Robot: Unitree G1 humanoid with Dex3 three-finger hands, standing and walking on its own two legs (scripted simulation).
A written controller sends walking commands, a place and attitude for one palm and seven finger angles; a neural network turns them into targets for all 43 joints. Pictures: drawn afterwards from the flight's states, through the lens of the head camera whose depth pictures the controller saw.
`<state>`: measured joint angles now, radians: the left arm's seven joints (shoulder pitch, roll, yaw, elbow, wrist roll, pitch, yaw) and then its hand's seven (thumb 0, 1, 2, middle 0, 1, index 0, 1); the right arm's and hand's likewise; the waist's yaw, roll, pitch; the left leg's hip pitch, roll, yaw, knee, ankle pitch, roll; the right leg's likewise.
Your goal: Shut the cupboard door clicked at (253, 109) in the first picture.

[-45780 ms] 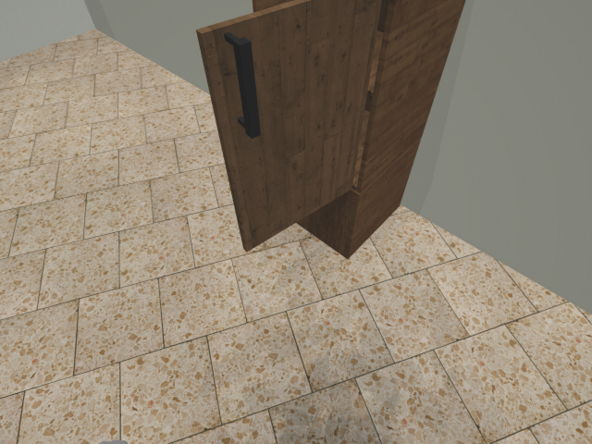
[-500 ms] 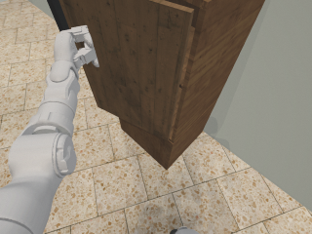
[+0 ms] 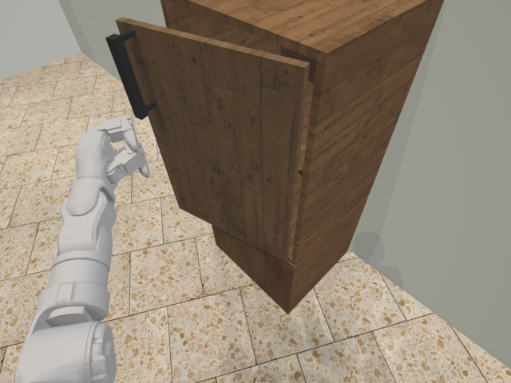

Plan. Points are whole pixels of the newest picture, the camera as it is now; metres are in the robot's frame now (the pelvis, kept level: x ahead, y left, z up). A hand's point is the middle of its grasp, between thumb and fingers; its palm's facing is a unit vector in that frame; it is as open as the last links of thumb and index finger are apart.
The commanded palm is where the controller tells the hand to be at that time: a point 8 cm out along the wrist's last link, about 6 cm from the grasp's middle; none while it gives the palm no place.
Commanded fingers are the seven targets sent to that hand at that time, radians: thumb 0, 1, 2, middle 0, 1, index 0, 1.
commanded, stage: draw the hand back to the body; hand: left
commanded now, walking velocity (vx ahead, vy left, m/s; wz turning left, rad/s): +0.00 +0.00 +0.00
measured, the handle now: (135, 76) +0.67 +0.24 +0.16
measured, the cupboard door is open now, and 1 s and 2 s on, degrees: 15 15 15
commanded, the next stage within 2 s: step back with the hand held close in 1.24 s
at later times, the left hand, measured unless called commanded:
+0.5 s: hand (61, 249) +0.26 +0.23 +0.16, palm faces +0.38 -0.89 -0.25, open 3.6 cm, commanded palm +0.21 +0.27 +0.18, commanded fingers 0.00 0.90 0.90 -0.67 -0.81 -0.67 -0.81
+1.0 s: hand out of the picture +0.16 +0.28 +0.17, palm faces +0.54 -0.73 -0.41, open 7.0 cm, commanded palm +0.12 +0.31 +0.18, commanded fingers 0.00 0.90 0.90 -0.20 -0.30 -0.20 -0.30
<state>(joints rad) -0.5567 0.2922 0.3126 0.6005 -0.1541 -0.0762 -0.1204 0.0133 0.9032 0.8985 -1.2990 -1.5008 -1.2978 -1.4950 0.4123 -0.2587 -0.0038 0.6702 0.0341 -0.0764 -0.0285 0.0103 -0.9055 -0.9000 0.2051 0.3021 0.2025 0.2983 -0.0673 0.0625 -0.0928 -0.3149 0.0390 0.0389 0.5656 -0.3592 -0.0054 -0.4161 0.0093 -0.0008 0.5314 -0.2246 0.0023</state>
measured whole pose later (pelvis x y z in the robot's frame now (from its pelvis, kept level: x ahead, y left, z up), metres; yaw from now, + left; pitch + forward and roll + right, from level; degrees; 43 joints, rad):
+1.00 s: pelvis +0.00 +0.00 +0.01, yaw +3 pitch -4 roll -1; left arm 0.47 0.33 0.35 -0.35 -0.04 -0.14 0.13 0.01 0.89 0.90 -0.29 -0.39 -0.29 -0.38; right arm 0.20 -0.24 0.00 0.67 0.00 -0.14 -0.09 0.01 -0.91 -0.90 0.20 0.30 0.20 0.30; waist 0.08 0.08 0.00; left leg -0.05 0.01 -0.01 0.43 -0.30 0.00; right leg -0.14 -0.02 -0.05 0.41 -0.20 0.01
